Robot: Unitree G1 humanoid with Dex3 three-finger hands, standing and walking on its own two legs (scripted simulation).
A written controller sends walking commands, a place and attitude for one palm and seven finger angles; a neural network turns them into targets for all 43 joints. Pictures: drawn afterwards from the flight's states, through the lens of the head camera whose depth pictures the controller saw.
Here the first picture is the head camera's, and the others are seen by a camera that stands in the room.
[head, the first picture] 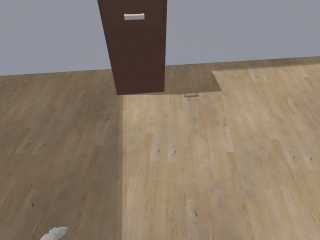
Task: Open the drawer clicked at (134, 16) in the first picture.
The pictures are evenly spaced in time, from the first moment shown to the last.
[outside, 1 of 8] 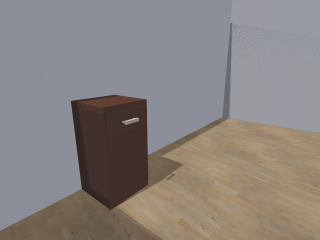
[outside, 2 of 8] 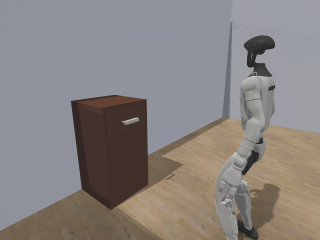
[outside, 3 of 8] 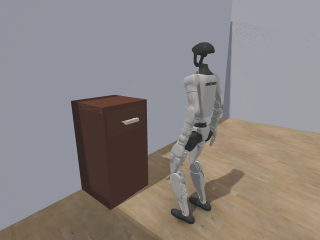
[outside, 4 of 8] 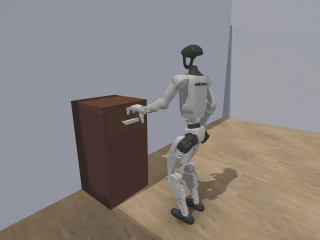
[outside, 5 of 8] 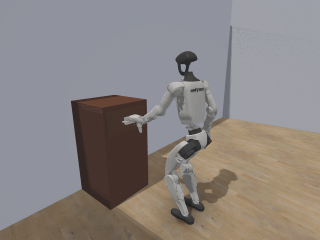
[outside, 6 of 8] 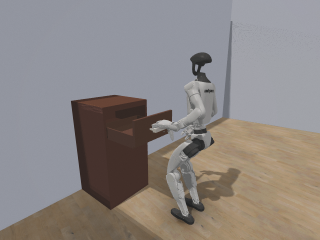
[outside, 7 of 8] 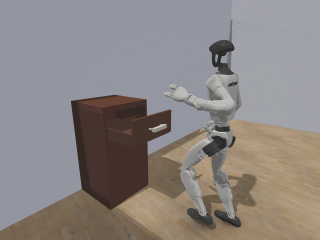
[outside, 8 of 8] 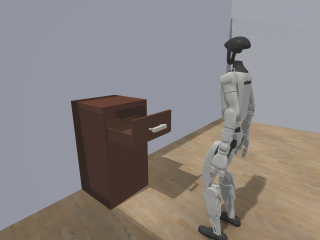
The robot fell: no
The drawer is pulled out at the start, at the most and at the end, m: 0.00 0.30 0.29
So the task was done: yes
